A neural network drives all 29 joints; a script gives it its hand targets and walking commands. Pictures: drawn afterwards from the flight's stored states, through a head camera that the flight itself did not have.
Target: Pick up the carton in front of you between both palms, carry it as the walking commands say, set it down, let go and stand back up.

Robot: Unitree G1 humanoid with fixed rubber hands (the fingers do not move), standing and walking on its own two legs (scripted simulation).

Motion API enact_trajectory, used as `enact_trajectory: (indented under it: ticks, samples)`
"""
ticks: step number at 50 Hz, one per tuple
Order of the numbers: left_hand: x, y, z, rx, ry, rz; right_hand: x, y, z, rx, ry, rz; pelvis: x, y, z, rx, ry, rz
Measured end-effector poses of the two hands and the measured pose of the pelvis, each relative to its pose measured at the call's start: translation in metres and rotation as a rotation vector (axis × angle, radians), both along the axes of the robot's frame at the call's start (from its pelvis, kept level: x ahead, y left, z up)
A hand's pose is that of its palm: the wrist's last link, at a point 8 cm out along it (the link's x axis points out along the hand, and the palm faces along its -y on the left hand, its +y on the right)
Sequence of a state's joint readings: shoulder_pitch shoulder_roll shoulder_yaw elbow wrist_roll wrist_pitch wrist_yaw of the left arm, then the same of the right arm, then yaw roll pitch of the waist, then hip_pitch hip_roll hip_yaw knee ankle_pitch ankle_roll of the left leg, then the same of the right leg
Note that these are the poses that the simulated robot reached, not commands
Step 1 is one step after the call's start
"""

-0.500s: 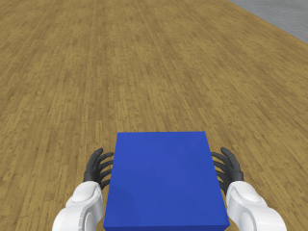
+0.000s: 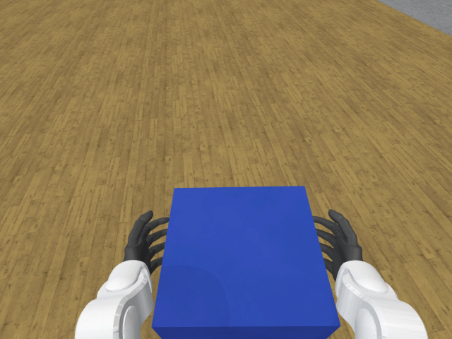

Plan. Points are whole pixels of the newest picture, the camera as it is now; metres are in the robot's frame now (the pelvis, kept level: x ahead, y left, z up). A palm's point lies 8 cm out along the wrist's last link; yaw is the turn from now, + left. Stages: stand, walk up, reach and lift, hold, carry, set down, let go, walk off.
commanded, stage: carry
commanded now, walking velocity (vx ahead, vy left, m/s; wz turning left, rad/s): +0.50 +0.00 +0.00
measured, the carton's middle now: (240, 279) +0.23 +0.00 +0.02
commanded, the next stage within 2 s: none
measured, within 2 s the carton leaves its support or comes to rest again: neither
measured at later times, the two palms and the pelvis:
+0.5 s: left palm (160, 132) +0.56 +0.18 +0.08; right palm (286, 128) +0.55 -0.12 +0.09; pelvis +0.34 +0.04 +0.00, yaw -2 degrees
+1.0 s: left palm (177, 87) +0.77 +0.17 +0.09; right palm (281, 83) +0.77 -0.13 +0.09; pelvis +0.54 +0.02 -0.01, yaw +0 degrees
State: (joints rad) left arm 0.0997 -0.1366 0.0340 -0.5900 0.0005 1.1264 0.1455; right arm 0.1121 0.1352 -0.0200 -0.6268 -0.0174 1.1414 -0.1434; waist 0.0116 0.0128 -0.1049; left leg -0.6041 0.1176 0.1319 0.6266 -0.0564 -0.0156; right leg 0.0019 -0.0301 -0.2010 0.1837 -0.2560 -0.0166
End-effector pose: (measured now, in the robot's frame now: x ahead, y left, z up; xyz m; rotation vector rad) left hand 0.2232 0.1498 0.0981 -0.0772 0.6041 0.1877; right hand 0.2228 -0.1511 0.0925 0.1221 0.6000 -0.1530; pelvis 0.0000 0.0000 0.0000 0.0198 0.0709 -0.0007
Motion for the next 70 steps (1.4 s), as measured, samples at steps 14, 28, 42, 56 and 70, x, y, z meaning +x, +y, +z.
enact_trajectory:
  ticks: [14, 28, 42, 56, 70]
  samples:
    - [0.207, 0.034, -0.046, -0.045, 0.135, -0.085, 0.183, 0.036, -0.031, -0.04, 0.137, -0.078, 0.195, 0.049, -0.006, -0.035, -0.003, -0.058]
    - [0.381, 0.026, -0.018, -0.04, -0.005, -0.021, 0.374, 0.026, -0.007, -0.039, -0.002, -0.018, 0.38, 0.026, -0.01, -0.037, -0.021, -0.023]
    - [0.495, 0.012, -0.019, 0.004, 0.048, 0.016, 0.502, 0.013, -0.019, 0.003, 0.049, 0.022, 0.493, 0.007, -0.008, -0.026, -0.021, 0.011]
    - [0.565, 0.024, -0.021, -0.02, 0.036, -0.014, 0.562, 0.024, -0.013, -0.032, 0.038, -0.001, 0.561, 0.023, -0.013, -0.025, -0.002, 0.003]
    - [0.571, 0.032, -0.037, 0.0, 0.078, -0.015, 0.572, 0.033, -0.03, -0.044, 0.077, 0.021, 0.568, 0.029, -0.015, -0.027, -0.013, 0.004]
